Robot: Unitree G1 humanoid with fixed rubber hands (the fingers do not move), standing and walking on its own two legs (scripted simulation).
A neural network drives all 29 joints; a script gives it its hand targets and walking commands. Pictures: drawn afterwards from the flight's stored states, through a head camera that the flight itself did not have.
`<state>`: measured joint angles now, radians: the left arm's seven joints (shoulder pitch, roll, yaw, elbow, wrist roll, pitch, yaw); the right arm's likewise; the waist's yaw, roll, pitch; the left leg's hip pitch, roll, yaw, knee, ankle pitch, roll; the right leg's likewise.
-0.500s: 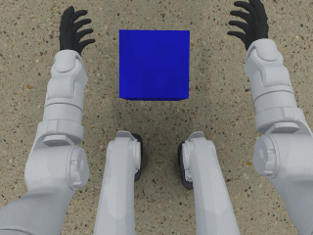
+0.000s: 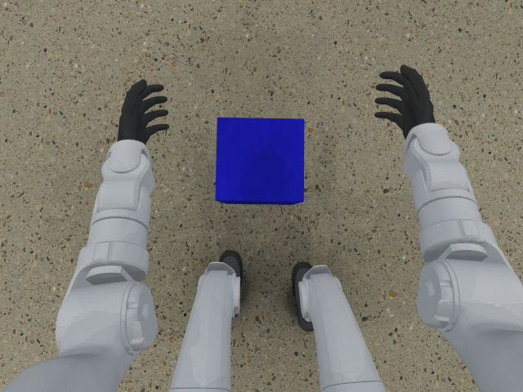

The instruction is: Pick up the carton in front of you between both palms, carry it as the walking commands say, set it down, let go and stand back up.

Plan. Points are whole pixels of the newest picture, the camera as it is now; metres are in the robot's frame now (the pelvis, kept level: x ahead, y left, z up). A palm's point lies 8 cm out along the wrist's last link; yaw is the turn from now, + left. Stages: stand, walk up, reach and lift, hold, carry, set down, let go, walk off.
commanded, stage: let go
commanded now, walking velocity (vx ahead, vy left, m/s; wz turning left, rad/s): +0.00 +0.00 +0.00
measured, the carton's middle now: (259, 167) +0.46 +0.02 -0.52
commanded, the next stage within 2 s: stand in 1.10 s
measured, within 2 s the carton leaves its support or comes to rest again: neither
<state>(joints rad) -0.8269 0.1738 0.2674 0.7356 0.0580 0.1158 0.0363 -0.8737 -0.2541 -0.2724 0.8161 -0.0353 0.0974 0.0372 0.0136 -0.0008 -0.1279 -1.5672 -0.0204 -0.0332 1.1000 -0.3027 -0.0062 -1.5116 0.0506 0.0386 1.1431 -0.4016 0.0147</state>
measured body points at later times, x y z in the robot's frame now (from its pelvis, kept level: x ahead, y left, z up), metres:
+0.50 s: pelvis +0.07 +0.00 +0.11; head +0.20 +0.01 +0.54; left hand +0.30 +0.23 +0.01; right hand +0.32 -0.22 +0.01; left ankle +0.08 +0.12 -0.61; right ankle +0.04 -0.12 -0.61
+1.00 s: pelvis +0.07 +0.00 +0.13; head +0.08 +0.00 +0.57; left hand +0.24 +0.23 +0.05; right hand +0.25 -0.23 +0.05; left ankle +0.08 +0.12 -0.61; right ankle +0.04 -0.12 -0.61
